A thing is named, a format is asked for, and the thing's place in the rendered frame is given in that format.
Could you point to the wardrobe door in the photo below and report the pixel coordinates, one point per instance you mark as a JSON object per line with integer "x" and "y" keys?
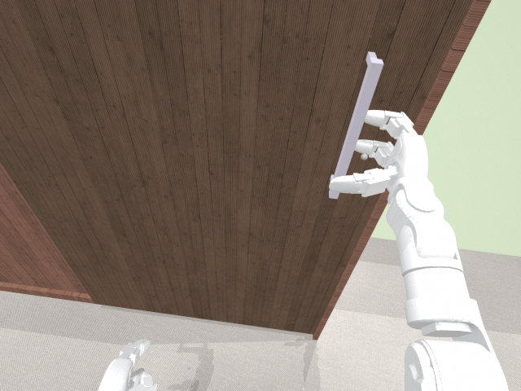
{"x": 28, "y": 255}
{"x": 179, "y": 152}

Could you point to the robot right upper arm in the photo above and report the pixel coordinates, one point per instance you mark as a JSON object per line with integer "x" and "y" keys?
{"x": 450, "y": 365}

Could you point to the left robot hand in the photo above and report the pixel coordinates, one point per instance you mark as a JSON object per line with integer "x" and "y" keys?
{"x": 120, "y": 376}

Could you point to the right robot forearm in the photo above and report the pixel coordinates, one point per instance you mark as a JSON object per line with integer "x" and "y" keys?
{"x": 438, "y": 299}

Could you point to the handle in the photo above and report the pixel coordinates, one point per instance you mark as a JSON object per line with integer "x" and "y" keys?
{"x": 365, "y": 96}

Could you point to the right robot hand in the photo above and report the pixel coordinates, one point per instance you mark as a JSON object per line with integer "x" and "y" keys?
{"x": 408, "y": 158}

